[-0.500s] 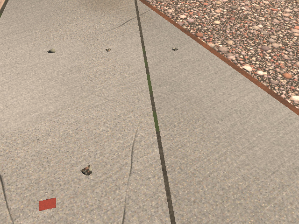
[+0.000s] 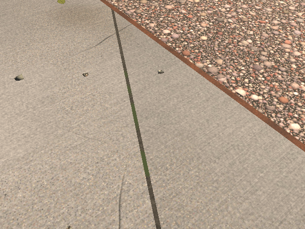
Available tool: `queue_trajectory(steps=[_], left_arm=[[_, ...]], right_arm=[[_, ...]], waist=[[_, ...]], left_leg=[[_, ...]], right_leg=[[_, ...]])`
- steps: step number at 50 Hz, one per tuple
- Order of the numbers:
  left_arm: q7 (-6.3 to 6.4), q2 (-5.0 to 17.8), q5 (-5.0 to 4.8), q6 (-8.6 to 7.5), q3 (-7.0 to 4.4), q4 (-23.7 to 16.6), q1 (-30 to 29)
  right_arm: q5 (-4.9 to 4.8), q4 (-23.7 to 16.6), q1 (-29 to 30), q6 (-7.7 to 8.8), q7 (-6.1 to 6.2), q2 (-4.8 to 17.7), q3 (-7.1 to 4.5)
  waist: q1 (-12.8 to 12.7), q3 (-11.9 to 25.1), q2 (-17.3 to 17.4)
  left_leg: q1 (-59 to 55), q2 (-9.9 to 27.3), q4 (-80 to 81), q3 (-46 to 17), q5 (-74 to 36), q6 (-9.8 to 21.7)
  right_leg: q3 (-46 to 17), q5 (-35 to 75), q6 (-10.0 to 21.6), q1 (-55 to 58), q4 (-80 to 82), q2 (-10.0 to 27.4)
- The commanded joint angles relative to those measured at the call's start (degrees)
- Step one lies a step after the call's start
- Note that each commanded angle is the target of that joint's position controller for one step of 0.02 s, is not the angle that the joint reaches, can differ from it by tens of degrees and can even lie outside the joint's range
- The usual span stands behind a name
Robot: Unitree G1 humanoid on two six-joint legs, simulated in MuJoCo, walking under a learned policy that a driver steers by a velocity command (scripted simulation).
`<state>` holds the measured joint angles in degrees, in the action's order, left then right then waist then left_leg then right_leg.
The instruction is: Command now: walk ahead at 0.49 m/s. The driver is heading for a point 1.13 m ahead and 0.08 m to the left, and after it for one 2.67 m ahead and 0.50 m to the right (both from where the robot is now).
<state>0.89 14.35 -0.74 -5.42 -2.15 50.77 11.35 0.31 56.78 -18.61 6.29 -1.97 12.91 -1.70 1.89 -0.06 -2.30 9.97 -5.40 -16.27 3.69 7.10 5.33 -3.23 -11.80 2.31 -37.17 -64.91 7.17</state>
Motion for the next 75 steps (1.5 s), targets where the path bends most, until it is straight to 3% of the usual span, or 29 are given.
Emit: queue_trajectory(steps=[1,10,12,14,15,16,17,18,19,20,22,32,38,41,43,44,45,46,47,49,53,60,66,69,71,72,73,74,75], left_arm=[[0.37,2.39,0.68,0.32,-0.66,-2.44,1.88],[-1.99,2.33,-0.57,-0.81,-0.11,-7.57,-14.38],[-2.61,3.51,-0.58,-1.33,-0.45,-8.00,-13.42],[-2.61,6.21,-0.41,-1.71,-1.99,-5.70,-4.46],[-2.20,9.78,-0.25,-1.85,-3.61,-2.56,6.67],[-1.90,16.51,0.93,-1.58,-5.19,-1.11,15.82],[-2.25,14.25,0.71,-1.28,-4.58,-0.24,17.76],[-2.33,9.86,0.36,-1.43,-3.19,-1.01,13.45],[-2.28,7.40,0.30,-1.33,-2.38,-2.38,8.02],[-2.56,5.74,0.49,-1.26,-1.75,-3.06,3.62],[-3.02,3.60,1.02,-1.41,-1.12,-2.76,1.25],[-0.86,7.19,0.42,-0.81,-1.91,2.12,10.43],[-0.29,7.89,-0.18,0.47,-2.44,5.13,14.76],[-0.03,9.16,-0.24,1.19,-2.97,5.00,12.68],[-0.06,7.75,0.28,1.68,-2.32,4.10,10.75],[-0.40,3.59,0.96,1.09,-0.96,2.93,14.96],[-0.92,-0.95,0.63,-0.38,0.54,3.80,18.58],[-1.18,5.36,-1.13,-1.47,-1.12,3.13,13.42],[-1.12,7.47,-1.91,-2.04,-1.62,1.26,8.34],[-0.30,6.43,-0.52,-1.44,-2.23,0.76,5.60],[0.10,3.41,-0.20,0.91,-2.37,0.88,6.97],[-0.65,2.22,0.27,0.54,-2.12,-3.59,-7.22],[-2.50,2.15,-0.44,-0.23,-1.30,-7.17,-16.65],[-3.26,3.81,-0.50,-0.83,-1.74,-7.69,-15.09],[-2.79,7.59,-0.21,-1.18,-3.82,-4.23,-2.41],[-2.14,11.70,0.63,-1.28,-5.17,-1.68,9.10],[-1.89,17.15,1.32,-0.95,-6.39,-0.34,15.14],[-1.86,11.79,1.09,-0.80,-4.90,-0.34,15.70],[-1.66,8.69,0.71,-0.91,-3.86,-1.01,10.24]], right_arm=[[-0.10,-3.20,2.25,0.93,1.14,7.61,-1.23],[-1.47,-0.30,-6.52,-0.94,2.05,9.70,-1.79],[-1.52,-0.16,-6.09,-1.53,2.20,10.38,-2.14],[-1.34,-0.71,-3.84,-2.14,2.24,10.50,-2.08],[-0.65,-1.56,-3.22,-2.21,2.21,8.53,-1.29],[0.04,-3.25,-7.41,-1.28,1.91,3.21,0.46],[-1.08,-2.40,-9.55,0.26,1.56,1.74,1.07],[-2.44,-3.22,-5.04,1.25,1.33,8.33,-0.55],[-2.87,-4.59,-0.47,1.56,1.37,9.46,-0.88],[-2.21,-4.88,1.72,1.26,1.71,8.66,-1.02],[-1.29,-4.61,0.76,-0.35,2.07,6.72,-1.42],[-0.84,-9.64,16.22,-1.27,1.64,3.77,-1.30],[-1.51,-12.98,24.25,-0.44,-0.11,4.23,-0.95],[-1.51,-12.49,20.05,0.11,-0.64,6.39,-1.84],[-1.30,-7.43,3.31,0.09,-0.01,11.05,-4.38],[-0.08,-5.74,-5.98,-0.09,0.50,16.30,-5.70],[-0.41,-5.03,-8.02,-0.34,0.18,16.02,-5.27],[-1.04,-5.21,-5.42,-0.20,0.22,11.59,-4.00],[-1.28,-6.46,0.34,-0.14,0.36,9.71,-3.36],[-0.11,-7.60,7.28,0.06,0.03,6.69,-2.36],[0.04,-5.48,5.67,0.58,0.24,6.85,-2.38],[-0.57,-2.91,-1.05,-0.33,2.12,8.78,-2.50],[-1.13,0.09,-6.59,-1.61,2.47,9.53,-2.88],[-1.41,0.47,-5.87,-2.31,2.76,10.34,-3.38],[-1.45,-0.30,-3.08,-2.73,2.67,10.20,-3.20],[-0.81,-1.79,-2.15,-2.61,2.53,8.36,-2.32],[-0.71,-2.40,-9.37,-1.51,2.08,0.64,-0.13],[-2.05,-1.10,-8.58,-0.25,1.83,4.51,-0.99],[-3.55,-2.64,-3.17,0.11,1.91,9.12,-2.44]], waist=[[-2.66,-3.05,4.36],[2.82,-4.67,5.43],[1.46,-4.05,6.13],[-3.87,0.83,6.58],[-8.26,8.12,4.60],[-8.64,17.59,-7.43],[-8.09,22.58,-14.89],[-7.73,14.93,-9.14],[-6.24,9.33,-5.43],[-4.38,5.33,-1.24],[-1.40,2.39,-2.24],[-4.14,-2.83,-1.02],[-5.80,-5.64,-1.21],[-2.48,-2.42,-2.83],[5.35,7.80,-1.80],[5.53,17.04,7.83],[4.08,23.44,18.28],[4.78,17.55,13.49],[3.34,9.77,10.47],[-0.64,3.18,5.26],[-3.34,0.55,6.41],[0.27,-2.46,5.46],[3.05,-5.44,5.43],[0.76,-4.04,6.69],[-6.33,3.36,6.96],[-10.56,11.95,3.69],[-8.22,21.42,-10.56],[-9.46,24.68,-10.25],[-8.52,14.52,-7.15]], left_leg=[[5.36,16.27,11.59,-12.43,-3.80,9.86],[-8.17,18.60,6.64,-10.29,-3.27,6.45],[-10.77,20.04,3.64,-11.06,-5.72,5.58],[-10.18,17.74,-6.72,-8.75,-20.82,3.70],[-4.01,14.20,-20.46,-5.69,-22.74,1.85],[16.96,6.54,-43.77,-1.08,-4.14,-2.16],[30.01,1.75,-55.90,-7.16,24.25,-2.95],[35.41,5.76,-60.99,-10.67,21.99,-1.67],[35.37,8.94,-59.89,-9.13,16.43,-0.93],[32.82,11.21,-56.25,-7.91,11.83,-1.26],[26.74,13.51,-50.61,-7.78,7.08,-1.85],[30.30,11.90,-23.67,-4.75,-13.28,-4.14],[31.76,10.42,-15.13,-4.38,-8.88,-2.26],[22.14,7.64,-13.11,-2.07,-3.04,-0.07],[-2.23,6.29,-13.27,-1.48,-4.53,3.08],[-25.14,20.50,-13.60,-21.18,-1.97,9.72],[-34.80,28.41,-4.11,-43.90,6.76,14.83],[-30.33,26.31,-1.76,-41.24,11.37,11.88],[-21.17,24.86,-0.39,-32.76,8.07,9.50],[-5.33,20.81,3.64,-22.18,-0.42,7.79],[1.90,17.65,8.56,-13.87,-6.62,8.35],[-2.99,15.96,10.04,-8.05,-10.09,6.06],[-13.10,19.38,6.67,-8.14,-10.44,5.85],[-15.52,20.87,1.79,-8.92,-19.37,4.61],[-11.80,17.22,-11.71,-7.17,-34.34,2.68],[-0.29,13.74,-27.36,-5.06,-24.55,0.69],[23.27,3.60,-50.21,-2.71,8.42,-3.56],[29.20,3.39,-58.57,-11.93,25.68,-3.03],[33.59,6.75,-61.24,-11.70,22.29,-2.24]], right_leg=[[-0.18,8.74,-1.57,-1.73,8.31,2.45],[2.51,12.92,-1.03,-0.10,32.90,-1.79],[2.90,8.41,0.58,2.71,35.30,-2.64],[5.52,6.08,2.79,15.69,37.74,-5.77],[2.79,7.47,5.30,31.12,36.63,-3.49],[-18.95,5.39,12.85,54.19,37.75,11.34],[-39.15,-1.59,17.78,61.30,47.02,17.01],[-33.47,-3.61,14.69,55.08,47.89,15.01],[-24.31,-0.02,12.38,46.88,48.59,12.74],[-17.97,4.77,11.23,38.72,50.79,10.04],[-10.86,8.87,9.76,30.26,54.51,6.26],[-0.62,15.66,8.95,31.50,58.89,3.71],[-0.99,16.10,8.39,41.42,55.27,7.60],[-0.34,29.85,6.89,43.10,48.94,8.00],[3.55,39.01,4.06,35.57,29.40,2.87],[6.33,19.18,0.74,15.43,7.32,-3.49],[0.04,-20.92,-0.78,0.89,-6.31,-11.25],[-4.50,-20.21,0.52,-5.19,-12.22,-7.67],[-2.28,-14.43,1.38,-7.21,-11.42,-4.48],[-0.89,-5.57,1.29,-1.14,-5.59,0.10],[-0.20,-0.28,0.01,2.24,1.36,1.91],[1.81,17.73,-1.57,-2.85,23.53,0.27],[2.93,14.55,-0.46,-4.72,33.33,-1.84],[3.68,8.61,1.63,1.32,36.03,-3.59],[6.03,8.67,3.95,20.64,38.11,-7.11],[-1.44,10.48,7.26,39.79,35.51,0.29],[-26.76,4.03,15.75,62.60,39.10,16.00],[-37.29,-1.35,16.50,62.23,45.76,17.89],[-27.47,-2.26,12.77,53.96,46.84,15.87]])
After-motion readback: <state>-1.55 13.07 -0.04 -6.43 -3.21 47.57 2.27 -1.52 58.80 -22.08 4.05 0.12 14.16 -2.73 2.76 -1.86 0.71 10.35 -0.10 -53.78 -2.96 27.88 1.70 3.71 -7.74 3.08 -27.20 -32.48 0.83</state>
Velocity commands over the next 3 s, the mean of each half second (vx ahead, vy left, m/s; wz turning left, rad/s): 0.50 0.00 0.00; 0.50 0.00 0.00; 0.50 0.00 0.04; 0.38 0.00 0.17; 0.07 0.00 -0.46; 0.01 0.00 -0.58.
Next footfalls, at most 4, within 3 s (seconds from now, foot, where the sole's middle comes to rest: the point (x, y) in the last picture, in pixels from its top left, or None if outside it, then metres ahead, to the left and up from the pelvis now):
0.30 right None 0.33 -0.17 -0.78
0.86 left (137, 201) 0.65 0.07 -0.78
1.44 right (181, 143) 0.97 -0.16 -0.78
1.94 left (129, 113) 1.19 0.12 -0.78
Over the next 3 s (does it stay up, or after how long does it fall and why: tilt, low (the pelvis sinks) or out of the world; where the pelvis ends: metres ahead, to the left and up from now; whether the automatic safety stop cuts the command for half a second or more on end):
stays up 1.12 -0.01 0.00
